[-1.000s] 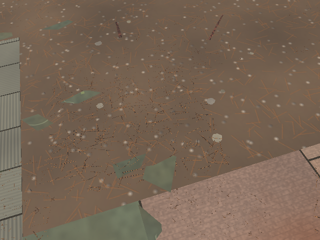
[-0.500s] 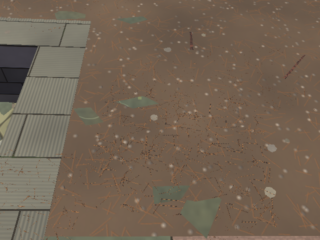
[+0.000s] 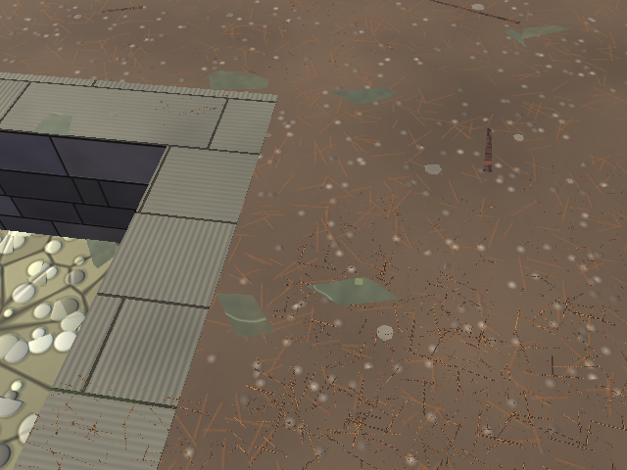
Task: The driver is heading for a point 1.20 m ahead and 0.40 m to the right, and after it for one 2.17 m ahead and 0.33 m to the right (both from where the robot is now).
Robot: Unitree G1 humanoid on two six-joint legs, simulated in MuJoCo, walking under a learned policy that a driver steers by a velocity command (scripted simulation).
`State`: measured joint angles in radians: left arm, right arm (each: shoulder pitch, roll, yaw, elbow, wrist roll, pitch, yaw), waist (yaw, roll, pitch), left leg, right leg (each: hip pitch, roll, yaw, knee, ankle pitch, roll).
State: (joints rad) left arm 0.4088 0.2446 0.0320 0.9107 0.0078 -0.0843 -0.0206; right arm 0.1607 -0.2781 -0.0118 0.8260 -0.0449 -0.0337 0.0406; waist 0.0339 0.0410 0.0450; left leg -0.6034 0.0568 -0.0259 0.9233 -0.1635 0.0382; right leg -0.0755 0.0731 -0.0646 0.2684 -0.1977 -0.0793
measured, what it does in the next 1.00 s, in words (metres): walks ahead, turning right: left foot, then right foot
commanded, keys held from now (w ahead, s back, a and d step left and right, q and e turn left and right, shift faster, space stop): w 0.02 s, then w+e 0.98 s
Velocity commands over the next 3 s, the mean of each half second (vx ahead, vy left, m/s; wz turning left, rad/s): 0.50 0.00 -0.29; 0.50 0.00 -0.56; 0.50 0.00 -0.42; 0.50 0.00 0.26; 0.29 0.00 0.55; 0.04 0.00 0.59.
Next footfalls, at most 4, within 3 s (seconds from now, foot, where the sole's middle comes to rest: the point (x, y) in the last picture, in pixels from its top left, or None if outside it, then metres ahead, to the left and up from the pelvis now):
0.20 left None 0.29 0.12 -0.78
0.74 right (412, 459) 0.51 -0.13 -0.78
1.28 left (411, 316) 0.86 -0.16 -0.78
1.76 right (536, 307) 0.89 -0.47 -0.78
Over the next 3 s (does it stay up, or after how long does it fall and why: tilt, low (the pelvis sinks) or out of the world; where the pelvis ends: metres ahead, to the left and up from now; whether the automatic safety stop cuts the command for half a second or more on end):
stays up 1.13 -0.50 0.00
